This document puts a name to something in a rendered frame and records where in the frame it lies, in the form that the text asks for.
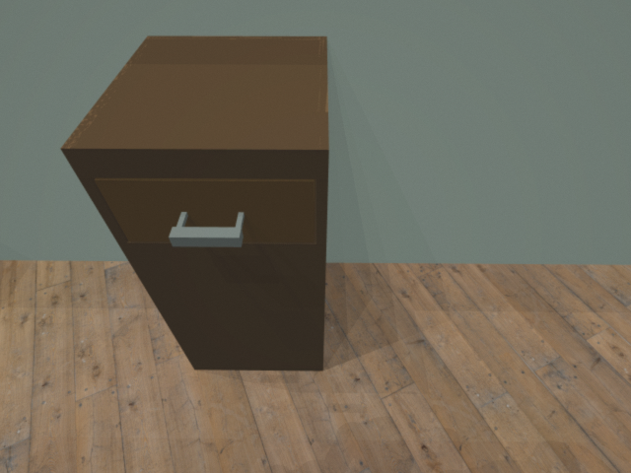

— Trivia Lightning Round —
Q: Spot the handle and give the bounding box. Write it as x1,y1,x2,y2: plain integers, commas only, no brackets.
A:
169,212,245,247

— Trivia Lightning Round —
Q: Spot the cabinet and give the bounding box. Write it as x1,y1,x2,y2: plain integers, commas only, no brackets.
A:
60,35,329,372

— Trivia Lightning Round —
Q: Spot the drawer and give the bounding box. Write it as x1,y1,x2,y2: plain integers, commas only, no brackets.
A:
95,178,316,242

